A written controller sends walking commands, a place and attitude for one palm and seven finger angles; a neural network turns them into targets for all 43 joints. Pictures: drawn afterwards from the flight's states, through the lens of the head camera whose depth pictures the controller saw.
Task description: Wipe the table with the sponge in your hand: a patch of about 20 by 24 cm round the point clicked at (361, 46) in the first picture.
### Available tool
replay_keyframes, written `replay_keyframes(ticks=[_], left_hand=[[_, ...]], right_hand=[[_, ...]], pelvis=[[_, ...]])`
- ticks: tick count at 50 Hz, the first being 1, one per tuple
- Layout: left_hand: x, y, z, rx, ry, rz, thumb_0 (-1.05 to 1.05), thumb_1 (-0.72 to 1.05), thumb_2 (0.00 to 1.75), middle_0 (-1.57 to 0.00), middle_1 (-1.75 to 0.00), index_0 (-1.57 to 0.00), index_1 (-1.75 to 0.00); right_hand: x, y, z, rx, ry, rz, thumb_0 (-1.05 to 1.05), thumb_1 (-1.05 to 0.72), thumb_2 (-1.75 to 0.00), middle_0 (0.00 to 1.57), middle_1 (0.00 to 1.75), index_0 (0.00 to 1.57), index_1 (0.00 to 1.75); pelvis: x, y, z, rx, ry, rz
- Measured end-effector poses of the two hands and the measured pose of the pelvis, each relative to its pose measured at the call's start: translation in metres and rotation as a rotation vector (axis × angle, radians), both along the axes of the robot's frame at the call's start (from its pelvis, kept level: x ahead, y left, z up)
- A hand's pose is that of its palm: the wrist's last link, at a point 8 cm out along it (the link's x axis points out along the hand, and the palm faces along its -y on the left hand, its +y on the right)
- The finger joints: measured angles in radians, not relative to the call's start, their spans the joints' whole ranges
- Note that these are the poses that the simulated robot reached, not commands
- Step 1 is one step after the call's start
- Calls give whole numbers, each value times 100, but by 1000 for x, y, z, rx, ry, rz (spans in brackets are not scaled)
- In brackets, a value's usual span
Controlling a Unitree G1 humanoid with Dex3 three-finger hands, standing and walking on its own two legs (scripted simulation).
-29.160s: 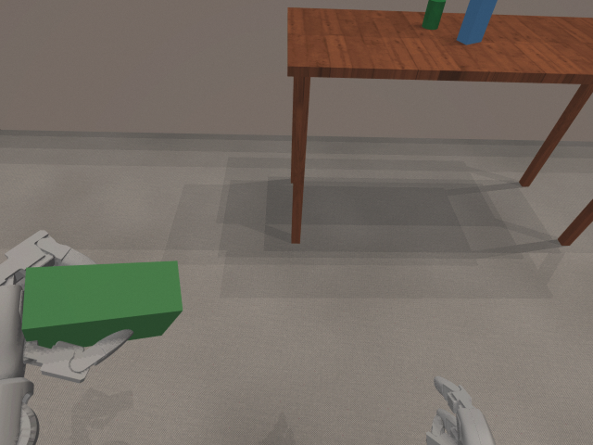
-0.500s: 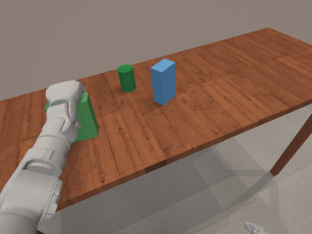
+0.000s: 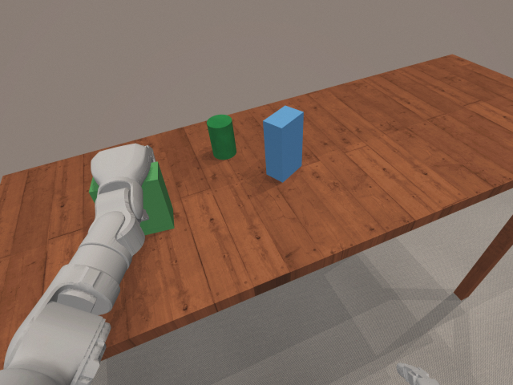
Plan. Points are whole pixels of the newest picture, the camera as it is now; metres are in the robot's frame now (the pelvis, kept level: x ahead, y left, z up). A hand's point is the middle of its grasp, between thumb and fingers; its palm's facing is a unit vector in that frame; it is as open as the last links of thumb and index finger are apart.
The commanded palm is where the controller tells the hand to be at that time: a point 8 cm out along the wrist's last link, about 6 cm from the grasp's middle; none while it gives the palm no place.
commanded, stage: wipe back along the third lane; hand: left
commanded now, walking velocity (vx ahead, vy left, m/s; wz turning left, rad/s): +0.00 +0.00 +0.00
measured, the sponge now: (140, 212) +0.39 +0.24 +0.07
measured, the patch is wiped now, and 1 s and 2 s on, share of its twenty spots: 0.90 0.90 0.90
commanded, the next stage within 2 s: slide back across to the middle lane in 1.34 s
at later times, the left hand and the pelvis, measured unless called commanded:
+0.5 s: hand (128, 202) +0.37 +0.23 +0.13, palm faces +0.17 -0.11 -0.98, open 9.6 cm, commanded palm +0.31 +0.21 +0.15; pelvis +0.03 +0.04 +0.00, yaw +1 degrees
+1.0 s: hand (134, 218) +0.33 +0.21 +0.13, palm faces +0.24 -0.20 -0.95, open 9.5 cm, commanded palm +0.27 +0.18 +0.16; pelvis +0.02 +0.04 +0.00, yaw +0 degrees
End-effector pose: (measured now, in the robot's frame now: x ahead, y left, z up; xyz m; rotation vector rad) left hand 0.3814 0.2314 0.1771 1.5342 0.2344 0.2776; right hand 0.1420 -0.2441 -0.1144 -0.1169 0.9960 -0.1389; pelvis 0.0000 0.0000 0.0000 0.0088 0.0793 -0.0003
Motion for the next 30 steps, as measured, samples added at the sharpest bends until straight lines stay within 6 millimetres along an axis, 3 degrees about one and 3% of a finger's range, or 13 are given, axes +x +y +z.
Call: replay_keyframes(ticks=[16, 30], left_hand=[[-26, 1, 1, -50, -98, 31, 1, -46, 110, -72, -145, -75, -142], [-49, 1, 0, -104, -155, -16, 3, -42, 106, -69, -146, -73, -142]], right_hand=[[107, 57, 49, 50, -222, 140, 1, -91, -90, 20, 30, 20, 30], [111, 89, 40, 88, -162, 195, 1, -91, -90, 20, 30, 17, 29]], pelvis=[[21, 28, 1, -9, -39, 6], [27, 46, -2, -15, -55, 11]])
